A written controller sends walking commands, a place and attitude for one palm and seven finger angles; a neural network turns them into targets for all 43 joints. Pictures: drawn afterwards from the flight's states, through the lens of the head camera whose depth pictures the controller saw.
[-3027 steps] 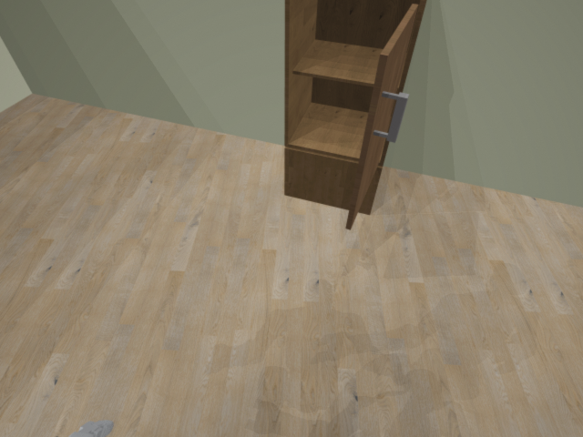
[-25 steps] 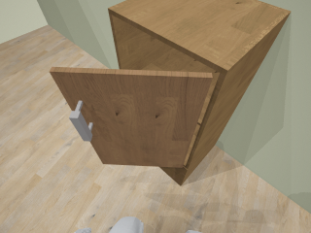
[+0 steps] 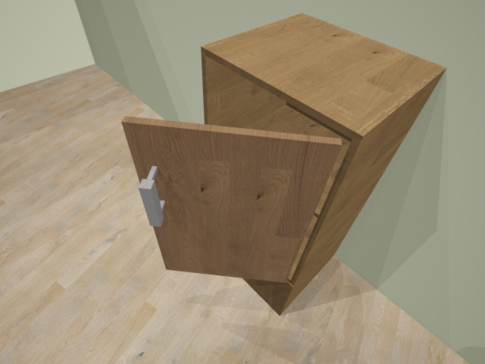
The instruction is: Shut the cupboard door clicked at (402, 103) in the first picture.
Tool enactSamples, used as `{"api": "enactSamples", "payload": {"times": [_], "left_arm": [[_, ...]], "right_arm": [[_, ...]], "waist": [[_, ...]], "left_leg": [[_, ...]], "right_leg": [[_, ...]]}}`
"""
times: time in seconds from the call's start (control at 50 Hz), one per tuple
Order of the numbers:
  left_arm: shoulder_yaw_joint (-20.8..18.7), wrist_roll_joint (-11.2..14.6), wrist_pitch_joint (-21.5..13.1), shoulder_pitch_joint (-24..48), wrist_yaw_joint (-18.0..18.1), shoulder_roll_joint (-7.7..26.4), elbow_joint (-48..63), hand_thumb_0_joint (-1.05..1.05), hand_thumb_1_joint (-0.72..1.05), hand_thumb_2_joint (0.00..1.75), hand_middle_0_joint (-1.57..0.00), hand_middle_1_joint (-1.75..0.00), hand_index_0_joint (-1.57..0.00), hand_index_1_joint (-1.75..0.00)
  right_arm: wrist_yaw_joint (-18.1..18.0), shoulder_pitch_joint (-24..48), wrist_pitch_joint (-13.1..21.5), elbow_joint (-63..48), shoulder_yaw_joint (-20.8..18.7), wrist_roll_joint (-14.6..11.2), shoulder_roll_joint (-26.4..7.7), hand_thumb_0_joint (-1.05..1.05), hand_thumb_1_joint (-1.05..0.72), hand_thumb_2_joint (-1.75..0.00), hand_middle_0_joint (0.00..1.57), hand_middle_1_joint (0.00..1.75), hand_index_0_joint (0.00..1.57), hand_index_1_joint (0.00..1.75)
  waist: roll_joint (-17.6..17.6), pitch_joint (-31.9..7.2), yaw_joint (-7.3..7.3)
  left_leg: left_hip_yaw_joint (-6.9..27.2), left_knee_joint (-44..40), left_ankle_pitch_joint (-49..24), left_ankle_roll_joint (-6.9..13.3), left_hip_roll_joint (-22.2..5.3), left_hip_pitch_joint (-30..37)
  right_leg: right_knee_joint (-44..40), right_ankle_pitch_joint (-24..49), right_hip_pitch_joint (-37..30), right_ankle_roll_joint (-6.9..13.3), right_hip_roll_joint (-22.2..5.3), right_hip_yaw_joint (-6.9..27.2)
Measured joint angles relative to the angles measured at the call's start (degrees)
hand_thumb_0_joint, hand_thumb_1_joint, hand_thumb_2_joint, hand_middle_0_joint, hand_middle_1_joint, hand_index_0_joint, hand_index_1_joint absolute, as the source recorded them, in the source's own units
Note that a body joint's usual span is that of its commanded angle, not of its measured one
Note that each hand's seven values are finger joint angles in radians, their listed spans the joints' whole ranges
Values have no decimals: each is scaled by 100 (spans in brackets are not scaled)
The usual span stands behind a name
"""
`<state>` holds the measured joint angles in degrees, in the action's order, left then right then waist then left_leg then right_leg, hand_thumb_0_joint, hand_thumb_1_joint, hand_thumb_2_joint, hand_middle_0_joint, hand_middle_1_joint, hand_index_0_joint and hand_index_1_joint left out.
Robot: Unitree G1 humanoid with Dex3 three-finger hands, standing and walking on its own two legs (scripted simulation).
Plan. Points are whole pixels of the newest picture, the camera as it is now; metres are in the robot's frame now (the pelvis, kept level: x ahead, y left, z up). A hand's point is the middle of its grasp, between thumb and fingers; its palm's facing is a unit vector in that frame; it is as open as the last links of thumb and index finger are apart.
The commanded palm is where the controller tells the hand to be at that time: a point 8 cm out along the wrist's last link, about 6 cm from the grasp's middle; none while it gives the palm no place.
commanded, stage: come to a stop and stand still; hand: left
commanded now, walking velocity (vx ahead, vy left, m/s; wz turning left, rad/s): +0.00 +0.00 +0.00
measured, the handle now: (155, 196) +0.43 +0.22 -0.02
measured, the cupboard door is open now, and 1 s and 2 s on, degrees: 40 40 40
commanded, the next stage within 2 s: look again from close up in 1.00 s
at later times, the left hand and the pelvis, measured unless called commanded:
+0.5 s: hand out of the picture -0.07 +0.14 -0.18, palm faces +0.04 -0.98 -0.19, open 7.3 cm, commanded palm none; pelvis -0.05 -0.02 -0.01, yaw +0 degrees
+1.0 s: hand out of the picture -0.10 +0.13 -0.19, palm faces +0.06 -0.99 -0.14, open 7.3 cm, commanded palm none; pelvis -0.07 -0.02 -0.01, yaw +1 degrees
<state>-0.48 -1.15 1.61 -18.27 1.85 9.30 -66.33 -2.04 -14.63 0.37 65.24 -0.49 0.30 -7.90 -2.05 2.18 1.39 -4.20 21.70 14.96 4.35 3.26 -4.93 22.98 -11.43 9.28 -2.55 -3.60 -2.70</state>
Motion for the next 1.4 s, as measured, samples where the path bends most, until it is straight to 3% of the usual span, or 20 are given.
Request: {"api": "enactSamples", "payload": {"times": [0.06, 0.12, 0.16, 0.22, 0.44, 0.68, 1.04, 1.4], "left_arm": [[68, -15, -73, -63, 54, -84, -65, 0, 91, 90, -20, -30, -20, -30], [158, -8, -280, -59, 148, -174, -50, 0, 91, 90, -20, -30, -20, -30], [183, 16, -313, -113, 159, -197, 11, 0, 91, 90, -20, -30, -20, -30], [205, 20, -254, -136, 143, -201, 55, 0, 91, 90, -20, -30, -20, -30], [154, -49, -175, -310, 64, -197, 458, 0, 91, 90, -20, -30, -20, -30], [83, -10, -155, -433, 50, -214, 483, 0, 91, 90, -20, -30, -20, -30], [35, -35, -175, -333, 51, -334, 454, 0, 91, 90, -20, -30, -20, -30], [31, -57, -204, -360, 62, -323, 479, 0, 91, 90, -20, -30, -20, -30]], "right_arm": [[28, -94, -6, 45, 59, -20, 39, 1, -93, -90, 20, 30, 20, 30], [31, -185, 123, -118, 104, -38, 8, 1, -93, -90, 20, 30, 20, 30], [19, -292, 150, -215, 106, -38, -10, 1, -93, -90, 20, 30, 20, 30], [19, -322, 80, -264, 108, -25, -3, 1, -92, -90, 20, 30, 20, 30], [150, -573, -18, -446, 50, 20, -18, 1, -92, -90, 20, 30, 20, 30], [136, -826, -65, -283, 29, 37, 54, 1, -91, -90, 20, 30, 20, 29], [118, -706, -26, -180, 29, 21, 281, 1, -91, -90, 20, 30, 20, 30], [121, -423, 0, -277, -4, 6, 123, 1, -92, -90, 20, 30, 20, 30]], "waist": [[36, -13, -3], [146, 87, -94], [214, 44, -119], [238, -24, -115], [211, -363, -124], [115, -280, -155], [89, -146, -127], [113, -153, -84]], "left_leg": [[8, 25, -12, -16, -15, -64], [82, 376, 15, -103, -26, -288], [126, 528, 120, -54, -15, -327], [85, 687, 194, -9, -20, -319], [-19, 551, -100, -100, -66, -501], [55, 656, -224, -190, -203, -805], [64, 556, -367, -123, -123, -880], [64, 404, -369, -80, -30, -763]], "right_leg": [[-6, 17, 44, 13, 12, -13], [252, 38, 195, 83, -5, -88], [353, -75, 191, 79, -20, -128], [535, -160, 211, 45, -24, -87], [564, 51, 506, 209, 37, 25], [493, 83, 707, 313, 204, 0], [356, 254, 753, 266, 197, 110], [268, 380, 668, 193, 153, 201]]}}
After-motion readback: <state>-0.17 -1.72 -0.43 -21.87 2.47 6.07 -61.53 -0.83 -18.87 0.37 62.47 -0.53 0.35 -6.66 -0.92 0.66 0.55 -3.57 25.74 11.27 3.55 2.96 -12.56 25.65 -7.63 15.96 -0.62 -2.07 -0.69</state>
